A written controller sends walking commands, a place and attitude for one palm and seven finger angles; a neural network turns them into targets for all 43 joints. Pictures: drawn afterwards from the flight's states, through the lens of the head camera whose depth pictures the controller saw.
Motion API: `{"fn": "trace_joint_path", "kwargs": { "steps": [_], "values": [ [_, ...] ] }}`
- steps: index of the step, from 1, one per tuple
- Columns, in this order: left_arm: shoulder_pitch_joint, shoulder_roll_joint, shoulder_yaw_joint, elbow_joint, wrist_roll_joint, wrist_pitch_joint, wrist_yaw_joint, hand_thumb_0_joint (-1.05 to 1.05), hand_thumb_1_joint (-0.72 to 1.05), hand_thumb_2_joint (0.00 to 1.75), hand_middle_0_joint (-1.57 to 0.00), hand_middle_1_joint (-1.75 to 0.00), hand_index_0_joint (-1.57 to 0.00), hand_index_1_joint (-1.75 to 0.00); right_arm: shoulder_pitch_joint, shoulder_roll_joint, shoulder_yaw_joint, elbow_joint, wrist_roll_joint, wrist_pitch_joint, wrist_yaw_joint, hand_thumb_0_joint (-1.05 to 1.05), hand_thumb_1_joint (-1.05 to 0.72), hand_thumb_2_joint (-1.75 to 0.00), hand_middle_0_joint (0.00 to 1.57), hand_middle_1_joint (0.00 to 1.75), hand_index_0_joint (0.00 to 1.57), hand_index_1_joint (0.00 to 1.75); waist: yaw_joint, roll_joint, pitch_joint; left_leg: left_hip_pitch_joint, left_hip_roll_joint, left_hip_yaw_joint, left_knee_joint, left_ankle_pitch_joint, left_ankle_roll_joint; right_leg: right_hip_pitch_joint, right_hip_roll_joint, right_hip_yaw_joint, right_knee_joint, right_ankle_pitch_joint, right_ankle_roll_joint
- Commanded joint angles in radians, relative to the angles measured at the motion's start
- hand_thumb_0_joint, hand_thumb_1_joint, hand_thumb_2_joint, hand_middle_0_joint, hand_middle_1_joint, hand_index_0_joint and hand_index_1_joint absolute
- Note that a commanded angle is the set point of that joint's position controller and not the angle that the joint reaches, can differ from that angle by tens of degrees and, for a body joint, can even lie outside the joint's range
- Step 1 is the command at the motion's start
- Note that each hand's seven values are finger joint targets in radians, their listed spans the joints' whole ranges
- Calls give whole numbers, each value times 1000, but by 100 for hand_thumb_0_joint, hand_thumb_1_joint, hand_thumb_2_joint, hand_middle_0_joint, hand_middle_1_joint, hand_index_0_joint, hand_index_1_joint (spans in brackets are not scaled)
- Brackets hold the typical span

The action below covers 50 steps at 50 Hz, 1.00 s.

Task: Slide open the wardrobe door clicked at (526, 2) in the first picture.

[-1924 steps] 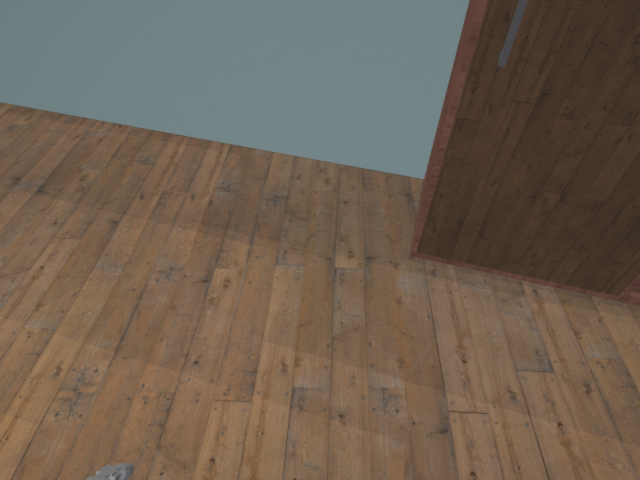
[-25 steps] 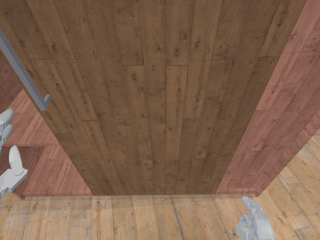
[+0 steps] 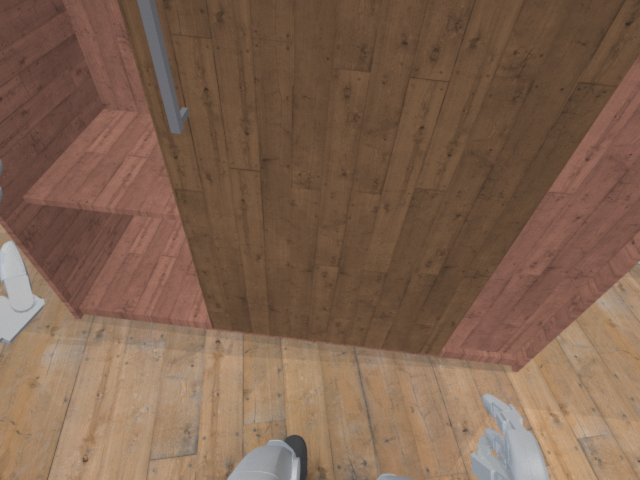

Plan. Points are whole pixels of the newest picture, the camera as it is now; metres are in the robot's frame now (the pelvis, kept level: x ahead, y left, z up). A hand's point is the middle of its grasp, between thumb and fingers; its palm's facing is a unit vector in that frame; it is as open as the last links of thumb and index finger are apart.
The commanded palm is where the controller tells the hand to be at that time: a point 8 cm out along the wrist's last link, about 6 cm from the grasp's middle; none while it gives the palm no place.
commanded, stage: stop stepping back and stand still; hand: left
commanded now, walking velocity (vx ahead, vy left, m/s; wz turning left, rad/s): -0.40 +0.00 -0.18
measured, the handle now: (158, 25) +0.63 +0.29 +0.25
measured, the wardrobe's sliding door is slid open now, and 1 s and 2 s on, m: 0.46 0.46 0.46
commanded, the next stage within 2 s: let the arm hang, fingers relaxed in 1.82 s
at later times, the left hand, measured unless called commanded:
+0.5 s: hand out of the picture +0.02 +0.29 +0.24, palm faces +0.30 -0.86 -0.43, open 7.4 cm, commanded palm +0.00 +0.35 +0.20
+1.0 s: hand out of the picture -0.04 +0.35 +0.23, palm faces +0.41 -0.76 -0.50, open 7.4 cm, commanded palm -0.09 +0.39 +0.20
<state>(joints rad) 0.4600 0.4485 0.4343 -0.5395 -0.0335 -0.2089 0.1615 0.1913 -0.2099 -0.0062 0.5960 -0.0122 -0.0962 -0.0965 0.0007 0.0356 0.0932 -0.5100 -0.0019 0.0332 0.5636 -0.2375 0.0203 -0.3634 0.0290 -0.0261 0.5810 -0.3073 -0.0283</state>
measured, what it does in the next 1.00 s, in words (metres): walks backwards: left foot, then right foot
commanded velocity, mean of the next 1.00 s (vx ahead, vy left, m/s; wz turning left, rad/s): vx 0.25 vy -0.10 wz -0.01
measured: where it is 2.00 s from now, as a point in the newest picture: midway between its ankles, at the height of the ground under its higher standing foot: outside the picture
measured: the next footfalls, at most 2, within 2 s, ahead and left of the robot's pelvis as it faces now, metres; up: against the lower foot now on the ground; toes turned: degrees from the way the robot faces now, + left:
left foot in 0.14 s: +0.10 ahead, +0.11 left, +0.00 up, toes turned -8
right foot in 0.44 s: -0.21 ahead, +0.00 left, +0.00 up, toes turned -18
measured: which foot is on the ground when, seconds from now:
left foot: down 0.00-0.00, up 0.02-0.12, down 0.14-0.40, up 0.42-0.66, down 0.68-0.92, up 0.94-1.00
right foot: down 0.00-0.12, up 0.14-0.42, down 0.44-0.70, up 0.72-0.92, down 0.94-1.00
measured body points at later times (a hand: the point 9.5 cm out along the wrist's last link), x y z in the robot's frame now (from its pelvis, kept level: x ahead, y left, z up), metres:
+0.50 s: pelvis -0.20 +0.08 +0.01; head -0.22 +0.12 +0.45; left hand -0.01 +0.33 +0.26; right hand -0.07 -0.17 -0.06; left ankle -0.07 +0.16 -0.65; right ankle -0.25 +0.01 -0.72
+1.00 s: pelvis -0.27 +0.11 +0.01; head -0.28 +0.11 +0.46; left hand -0.07 +0.39 +0.25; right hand -0.14 -0.12 -0.09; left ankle -0.20 +0.24 -0.67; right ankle -0.24 +0.03 -0.72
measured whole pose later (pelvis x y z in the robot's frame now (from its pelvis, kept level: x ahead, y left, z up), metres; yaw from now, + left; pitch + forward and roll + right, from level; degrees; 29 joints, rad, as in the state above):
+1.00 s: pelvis -0.27 +0.11 +0.01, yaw -8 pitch -4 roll +0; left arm 0.50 0.49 0.50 -0.53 -0.04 -0.21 0.17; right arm 0.22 -0.17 0.01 0.67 0.00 -0.10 -0.05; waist 0.03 0.01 0.05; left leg -0.49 0.08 0.05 0.99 -0.43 -0.02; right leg -0.26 -0.01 -0.12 0.57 -0.23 -0.09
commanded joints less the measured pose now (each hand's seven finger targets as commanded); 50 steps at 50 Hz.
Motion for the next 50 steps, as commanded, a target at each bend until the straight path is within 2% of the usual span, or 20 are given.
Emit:
{"fn": "trace_joint_path", "kwargs": {
  "steps": [1, 5, 7, 8, 10, 15, 18, 20, 23, 24, 25, 32, 33, 35, 36, 43, 45, 46, 47, 50],
  "values": [
    [30, 189, 149, -195, -11, -66, 35, 0, 90, 90, -20, -30, -20, -30, -71, -108, -62, -83, -9, -31, 13, 0, -90, -90, 20, 30, 20, 30, 20, -258, -180, 365, -24, -72, 656, -199, -71, -451, -403, 467, -463, -377, -212],
    [-191, 131, 65, -138, -15, -26, 27, 0, 90, 90, -20, -30, -20, -30, -35, -101, -9, -93, 8, -20, -4, 0, -90, -90, 20, 30, 20, 30, -35, -138, -81, 293, 63, -79, 68, -297, -26, -335, -194, 102, -127, -344, 2],
    [-397, 76, 21, -117, -2, -21, 33, 0, 90, 90, -20, -30, -20, -30, -53, -191, -30, -84, 6, -59, -19, 0, -90, -90, 20, 30, 20, 30, -59, 497, 42, -178, 373, -618, -528, -782, 109, -190, 51, 21, 672, -255, 80],
    [-495, 108, 15, -105, 20, -20, 39, 0, 90, 90, -20, -30, -20, -30, -55, -145, -40, -83, 7, -75, -16, 0, -90, -90, 20, 30, 20, 30, -53, 336, 71, -275, 386, -631, -523, -780, 116, -133, 28, 156, 774, -149, 71],
    [-372, 107, 11, -69, 24, -1, 7, 0, 90, 90, -20, -30, -20, -30, -88, -149, -66, -85, 23, -77, 23, 0, -90, -90, 20, 30, 20, 30, -12, 174, -78, -143, 281, -475, -452, -777, 52, -91, 67, 70, 821, -118, 78],
    [-16, 142, 18, -528, -21, 15, 24, 0, 90, 90, -20, -30, -20, -30, -192, -74, -28, -122, 1, -85, 75, 0, -90, -90, 20, 30, 20, 30, 49, 361, -257, 241, 128, -176, -496, -486, -184, 25, 121, -125, 386, -153, 18],
    [118, 177, 74, -427, -32, 29, 36, 0, 90, 90, -20, -30, -20, -30, -122, -49, -19, -105, -24, -52, 54, 0, -90, -90, 20, 30, 20, 30, 28, 329, -272, 88, 107, -74, -387, -331, -164, 423, 138, -191, -138, -284, -55],
    [53, 188, 101, -330, -27, 54, 14, 0, 90, 90, -20, -30, -20, -30, -54, -38, -38, -66, 16, -30, 43, 0, -90, -90, 20, 30, 20, 30, 22, -245, -230, 48, -37, 135, 416, -222, -123, 261, -193, 78, -366, -58, -184],
    [-201, 323, 242, -253, -56, 5, 35, 0, 90, 90, -20, -30, -20, -30, -65, -92, -15, -58, 8, -8, 28, 0, -90, -90, 20, 30, 20, 30, -54, -167, -63, -227, 124, -140, 878, -144, -59, -10, -460, 331, -418, -223, -280],
    [-223, 326, 232, -63, -43, -5, 37, 0, 90, 90, -20, -30, -20, -30, -77, -64, 8, -78, 0, -7, 47, 0, -90, -90, 20, 30, 20, 30, -61, -188, -77, -208, 149, -82, 780, -143, -59, 31, -437, 293, -408, -248, -114],
    [-68, 157, 131, 139, -45, 41, 12, 0, 90, 90, -20, -30, -20, -30, -74, -103, -55, -41, 26, 9, 21, 0, -90, -90, 20, 30, 20, 30, -20, -180, -44, -273, 101, -42, 640, -63, -55, 153, -292, 226, -401, -368, -142],
    [-160, 74, -53, -102, -31, 17, 13, 0, 90, 90, -20, -30, -20, -30, -86, -115, -13, -93, 1, -36, -20, 0, -90, -90, 20, 30, 20, 30, -22, -115, -45, 278, 53, 129, 13, -212, -13, -19, -216, 28, -233, -428, -106],
    [-179, 84, -48, -159, -32, 9, 16, 0, 90, 90, -20, -30, -20, -30, -70, -137, -22, -105, -5, -51, -24, 0, -90, -90, 20, 30, 20, 30, -33, -57, -57, 326, 96, 35, -95, -272, 14, -44, -167, -4, -85, -386, -75],
    [-195, 151, 17, -279, -24, -23, 19, 0, 90, 90, -20, -30, -20, -30, -94, -174, -24, -134, -4, -61, -21, 0, -90, -90, 20, 30, 20, 30, -30, 286, -10, 307, 406, -528, -431, -538, 145, -203, -4, -76, 346, -269, 19],
    [-217, 249, 101, -341, -14, -48, 22, 0, 90, 90, -20, -30, -20, -30, -109, -159, -29, -154, -2, -59, -23, 0, -90, -90, 20, 30, 20, 30, -12, 244, -9, 285, 424, -540, -483, -504, 146, -188, -48, -27, 415, -200, 18],
    [30, 175, 150, -236, -7, -28, 35, 0, 90, 90, -20, -30, -20, -30, -78, -113, -38, -99, -2, -78, 21, 0, -90, -90, 20, 30, 20, 30, 9, 297, -102, 3, 245, -68, -333, -500, 29, 291, 14, -155, 73, -178, -3],
    [55, 147, 147, -97, 0, -3, 32, 0, 90, 90, -20, -30, -20, -30, -60, -105, -54, -98, 5, -51, 21, 0, -90, -90, 20, 30, 20, 30, 30, -7, -100, -117, 131, 54, 65, -476, -4, 366, -45, -24, -167, -232, -57],
    [99, 136, 133, -15, -4, 11, 28, 0, 90, 90, -20, -30, -20, -30, -48, -82, -52, -105, 15, -42, 27, 0, -90, -90, 20, 30, 20, 30, 28, -322, -91, -221, 34, 90, 404, -365, -23, 320, -276, 391, -357, -438, -162],
    [16, 147, 116, -39, -20, 5, 23, 0, 90, 90, -20, -30, -20, -30, -79, -102, -46, -114, 24, -48, 21, 0, -90, -90, 20, 30, 20, 30, 18, -355, -27, -263, 43, 10, 597, -288, -32, 222, -393, 554, -441, -360, -201],
    [10, 128, 125, 60, -22, -16, 16, 0, 90, 90, -20, -30, -20, -30, -44, -86, -29, -56, 11, -56, 30, 0, -90, -90, 20, 30, 20, 30, -5, -191, -122, -168, 79, -15, 598, -152, -45, 190, -303, 334, -355, -231, -150]
  ]
}}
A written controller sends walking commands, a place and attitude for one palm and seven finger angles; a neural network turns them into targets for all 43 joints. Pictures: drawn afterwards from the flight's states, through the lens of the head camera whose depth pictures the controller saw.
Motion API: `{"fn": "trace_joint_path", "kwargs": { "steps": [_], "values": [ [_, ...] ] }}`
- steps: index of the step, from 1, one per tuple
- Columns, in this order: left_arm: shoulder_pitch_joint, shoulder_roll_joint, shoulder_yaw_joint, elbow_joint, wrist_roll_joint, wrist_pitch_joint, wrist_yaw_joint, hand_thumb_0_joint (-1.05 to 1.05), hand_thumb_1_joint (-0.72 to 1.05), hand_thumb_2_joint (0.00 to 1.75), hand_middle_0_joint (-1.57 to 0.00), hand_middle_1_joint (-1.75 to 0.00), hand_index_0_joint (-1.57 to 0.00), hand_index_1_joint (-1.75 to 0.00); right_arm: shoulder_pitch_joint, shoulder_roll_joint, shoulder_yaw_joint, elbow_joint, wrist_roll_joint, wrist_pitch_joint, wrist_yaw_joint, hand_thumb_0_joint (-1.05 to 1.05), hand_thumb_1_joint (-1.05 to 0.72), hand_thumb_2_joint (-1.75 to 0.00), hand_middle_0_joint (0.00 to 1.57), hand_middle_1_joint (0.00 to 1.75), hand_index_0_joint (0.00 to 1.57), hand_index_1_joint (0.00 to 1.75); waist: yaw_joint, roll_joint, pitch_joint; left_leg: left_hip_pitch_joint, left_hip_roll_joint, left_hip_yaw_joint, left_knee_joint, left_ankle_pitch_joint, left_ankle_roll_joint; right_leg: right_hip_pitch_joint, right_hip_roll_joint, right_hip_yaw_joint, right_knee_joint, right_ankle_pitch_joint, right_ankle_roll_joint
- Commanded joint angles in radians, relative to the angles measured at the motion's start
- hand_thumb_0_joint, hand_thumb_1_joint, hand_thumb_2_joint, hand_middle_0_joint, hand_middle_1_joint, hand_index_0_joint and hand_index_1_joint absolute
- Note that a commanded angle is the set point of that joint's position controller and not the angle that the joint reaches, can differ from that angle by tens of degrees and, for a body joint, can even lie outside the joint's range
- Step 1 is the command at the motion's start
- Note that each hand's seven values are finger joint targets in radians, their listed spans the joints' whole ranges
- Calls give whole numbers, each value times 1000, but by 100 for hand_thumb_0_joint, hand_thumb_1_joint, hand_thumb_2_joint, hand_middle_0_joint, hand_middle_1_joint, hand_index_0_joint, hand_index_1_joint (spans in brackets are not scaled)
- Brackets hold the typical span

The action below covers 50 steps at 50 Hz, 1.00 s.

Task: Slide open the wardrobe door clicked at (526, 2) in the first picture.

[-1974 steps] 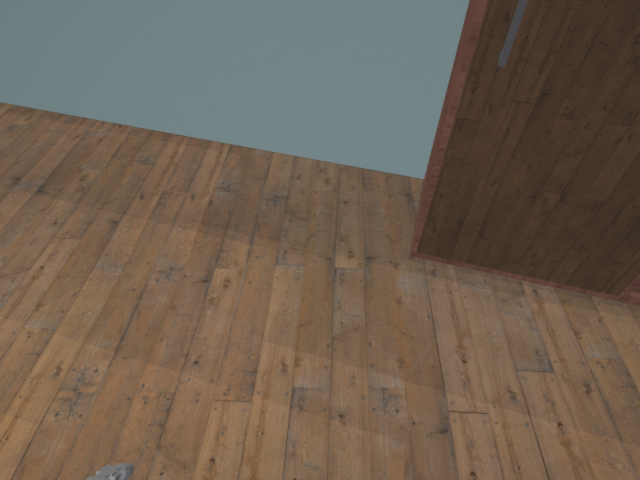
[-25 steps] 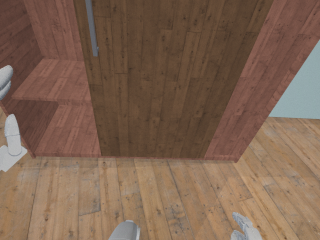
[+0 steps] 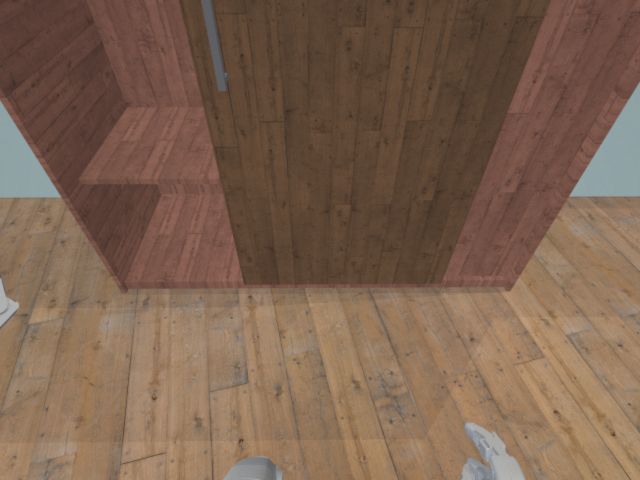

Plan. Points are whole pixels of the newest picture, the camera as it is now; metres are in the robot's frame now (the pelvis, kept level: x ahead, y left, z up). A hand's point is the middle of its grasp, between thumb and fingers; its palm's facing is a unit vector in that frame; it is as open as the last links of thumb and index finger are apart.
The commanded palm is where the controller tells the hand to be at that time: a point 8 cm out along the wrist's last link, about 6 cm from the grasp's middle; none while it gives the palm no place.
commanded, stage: stop stepping back and stand still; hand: left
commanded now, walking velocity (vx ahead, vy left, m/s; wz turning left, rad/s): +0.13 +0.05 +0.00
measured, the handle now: (209, 5) +0.87 +0.30 +0.24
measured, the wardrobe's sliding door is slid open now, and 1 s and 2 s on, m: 0.46 0.46 0.46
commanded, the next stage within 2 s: let the arm hang, fingers relaxed in 0.82 s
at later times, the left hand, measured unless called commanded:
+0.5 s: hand (39, 283) +0.23 +0.28 +0.20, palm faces +0.47 -0.71 -0.52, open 7.4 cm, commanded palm +0.17 +0.31 +0.19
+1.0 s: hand (70, 324) +0.25 +0.31 +0.09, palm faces +0.29 -0.81 -0.52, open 7.4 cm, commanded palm none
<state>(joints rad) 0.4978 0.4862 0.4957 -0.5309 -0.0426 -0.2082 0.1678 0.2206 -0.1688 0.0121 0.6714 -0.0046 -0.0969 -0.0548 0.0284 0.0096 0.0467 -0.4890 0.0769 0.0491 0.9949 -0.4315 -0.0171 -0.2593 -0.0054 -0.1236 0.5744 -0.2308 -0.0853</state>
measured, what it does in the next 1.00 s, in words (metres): steps on the spot: left foot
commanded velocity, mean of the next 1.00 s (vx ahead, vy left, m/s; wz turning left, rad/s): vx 0.01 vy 0.00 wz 0.00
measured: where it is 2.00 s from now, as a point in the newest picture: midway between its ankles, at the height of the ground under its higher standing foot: outside the picture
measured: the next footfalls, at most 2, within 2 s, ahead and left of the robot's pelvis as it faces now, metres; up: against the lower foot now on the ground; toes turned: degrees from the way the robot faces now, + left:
left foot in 0.22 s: +0.08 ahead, +0.14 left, +0.00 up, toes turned +5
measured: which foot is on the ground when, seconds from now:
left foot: up 0.00-0.20, down 0.22-1.00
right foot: down 0.00-1.00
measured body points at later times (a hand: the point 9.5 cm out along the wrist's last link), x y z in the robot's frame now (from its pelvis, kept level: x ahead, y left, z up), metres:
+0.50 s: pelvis +0.03 +0.01 +0.00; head +0.05 +0.00 +0.45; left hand +0.20 +0.31 +0.22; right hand +0.20 -0.21 -0.09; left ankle +0.05 +0.14 -0.72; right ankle +0.04 -0.08 -0.73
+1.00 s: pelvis +0.04 +0.04 +0.00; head +0.04 +0.02 +0.45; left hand +0.23 +0.35 +0.12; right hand +0.23 -0.20 -0.09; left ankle +0.04 +0.14 -0.73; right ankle +0.04 -0.08 -0.73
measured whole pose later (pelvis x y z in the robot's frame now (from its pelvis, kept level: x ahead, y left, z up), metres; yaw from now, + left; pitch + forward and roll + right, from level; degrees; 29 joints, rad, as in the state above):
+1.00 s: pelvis +0.04 +0.04 +0.00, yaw +2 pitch +1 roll -1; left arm 0.38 0.42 0.24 -0.10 0.01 -0.12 0.07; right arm 0.12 -0.27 -0.01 0.71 0.01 -0.09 0.01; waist 0.03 0.06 -0.03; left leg -0.31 0.02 0.06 0.58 -0.29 0.02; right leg -0.29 -0.02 -0.09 0.55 -0.28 0.00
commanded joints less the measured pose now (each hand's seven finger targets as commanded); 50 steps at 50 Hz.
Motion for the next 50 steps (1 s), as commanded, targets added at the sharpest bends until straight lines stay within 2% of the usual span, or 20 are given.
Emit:
{"fn": "trace_joint_path", "kwargs": {
  "steps": [1, 3, 5, 9, 11, 12, 13, 16, 18, 19, 20, 21, 22, 25, 30, 33, 45, 46, 47, 50],
  "values": [
    [-65, 66, 31, 47, -15, -9, 2, 0, 90, 90, -20, -30, -20, -30, -88, -137, -52, -130, 9, -49, -12, 0, -90, -90, 20, 30, 20, 30, -32, -165, -55, -109, 7, -14, 97, 39, -7, -19, -250, 367, -370, -430, -68],
    [-102, 46, -18, 35, -13, -7, -3, 0, 90, 90, -20, -30, -20, -30, -120, -149, -49, -136, 10, -43, -25, 0, -90, -90, 20, 30, 20, 30, -37, -189, 12, -10, 12, 22, -33, 69, -2, -123, -240, 300, -399, -425, -60],
    [-183, 51, -49, -47, -2, -16, 6, 0, 90, 90, -20, -30, -20, -30, -136, -147, -41, -144, 3, -57, -36, 0, -90, -90, 20, 30, 20, 30, -32, -191, -16, 98, -7, 54, -174, 52, 13, -120, -240, 272, -384, -402, -60],
    [-225, 99, -30, -248, 8, -34, 29, 0, 90, 90, -20, -30, -20, -30, -121, -167, -50, -165, -17, -88, -56, 0, -90, -90, 20, 30, 20, 30, -33, -4, -69, 337, -36, 46, -483, 47, 46, -109, -192, 210, -213, -361, -28],
    [-176, 141, 27, -351, 11, -52, 39, 0, 90, 90, -20, -30, -20, -30, -126, -208, -62, -198, -14, -82, -56, 0, -90, -90, 20, 30, 20, 30, -21, 356, -64, 369, 213, -353, -719, -58, 138, -218, -36, 74, 123, -276, 69],
    [-155, 148, 36, -364, 25, -56, 41, 0, 90, 90, -20, -30, -20, -30, -128, -182, -52, -209, -17, -76, -47, 0, -90, -90, 20, 30, 20, 30, -17, 377, -32, 300, 273, -428, -811, -9, 168, -221, -1, 70, 254, -291, 85],
    [-133, 167, 69, -342, 25, -59, 40, 0, 90, 90, -20, -30, -20, -30, -134, -165, -54, -200, -16, -78, -42, 0, -90, -90, 20, 30, 20, 30, -11, 312, -34, 260, 249, -359, -814, 43, 157, -182, -12, 87, 300, -259, 89],
    [-15, 158, 115, -282, 11, -49, 34, 0, 90, 90, -20, -30, -20, -30, -109, -149, -53, -193, -3, -91, -24, 0, -90, -90, 20, 30, 20, 30, -12, 335, -71, 183, 149, -157, -725, 80, 117, 3, -17, 55, 86, -195, 97],
    [42, 117, 96, -202, 7, -49, 33, 0, 90, 90, -20, -30, -20, -30, -92, -152, -52, -187, 15, -92, -16, 0, -90, -90, 20, 30, 20, 30, -17, 190, -106, 174, 110, -86, -583, 231, 84, 123, -2, 34, -131, -44, 105],
    [53, 115, 96, -152, 6, -44, 31, 0, 90, 90, -20, -30, -20, -30, -85, -155, -58, -186, 17, -86, -13, 0, -90, -90, 20, 30, 20, 30, -24, 67, -120, 145, 75, -49, -498, 262, 61, 171, -40, 103, -189, 62, 87],
    [44, 113, 87, -119, 3, -40, 28, 0, 90, 90, -20, -30, -20, -30, -81, -153, -65, -185, 18, -79, -10, 0, -90, -90, 20, 30, 20, 30, -39, -91, -131, 114, 21, -2, -397, 233, 30, 170, -140, 259, -210, 182, 38],
    [72, 84, 69, -66, -7, -31, 25, 0, 90, 90, -20, -30, -20, -30, -75, -150, -62, -182, 16, -76, -5, 0, -90, -90, 20, 30, 20, 30, -47, -172, -137, 99, -22, 6, -355, 221, 8, 173, -224, 345, -210, 339, -7],
    [48, 71, 57, -51, -21, -22, 21, 0, 90, 90, -20, -30, -20, -30, -73, -150, -65, -169, 25, -75, 0, 0, -90, -90, 20, 30, 20, 30, -46, -200, -152, 128, -36, 2, -344, 138, -5, 141, -243, 349, -216, 319, -15],
    [52, 75, 46, -43, -24, -12, 17, 0, 90, 90, -20, -30, -20, -30, -97, -152, -59, -169, 28, -55, -4, 0, -90, -90, 20, 30, 20, 30, -41, -172, -136, 154, -22, -13, -409, 154, 9, 126, -226, 291, -192, 272, 6],
    [2, 84, 24, -155, -3, -20, 9, 0, 90, 90, -20, -30, -20, -30, -133, -165, -52, -190, 21, -50, -22, 0, -90, -90, 20, 30, 20, 30, -22, -1, -146, 274, 51, -82, -526, 469, 50, 99, -88, 160, -116, 249, 78],
    [-21, 112, 37, -241, 5, -33, 17, 0, 90, 90, -20, -30, -20, -30, -137, -155, -43, -197, 18, -53, -29, 0, -90, -90, 20, 30, 20, 30, -14, 94, -176, 275, 56, -85, -529, 569, 48, 154, -72, 131, -88, 313, 84],
    [73, 59, 33, -92, -15, -17, 12, 0, 90, 90, -20, -30, -20, -30, -115, -161, -50, -210, 22, -29, -25, 0, -90, -90, 20, 30, 20, 30, -22, 24, -152, 225, 39, -67, -560, 403, 28, 138, -67, 153, -151, 235, 81],
    [-49, -72, -409, 636, 65, 87, -113, 0, 90, 90, -20, -30, -20, -30, -183, -276, -94, 22, 20, -104, 66, 0, -90, -90, 20, 30, 20, 30, -76, 3, -106, 224, 66, -71, -421, 514, 28, -44, -121, 95, -34, 274, 63],
    [-112, -42, -372, 663, 68, 173, -152, 0, 90, 90, -20, -30, -20, -30, -137, -340, -105, 19, 21, -24, 75, 0, -90, -90, 20, 30, 20, 30, -60, 16, -135, 214, 83, -84, -461, 449, 36, -59, -134, 141, -61, 183, 67],
    [-176, -65, -389, 764, 71, 194, -166, 0, 90, 90, -20, -30, -20, -30, -136, -289, -73, 3, 1, 33, 74, 0, -90, -90, 20, 30, 20, 30, -35, -24, -93, 83, 89, -145, -526, 294, 79, -50, -86, 100, -19, -22, 76]
  ]
}}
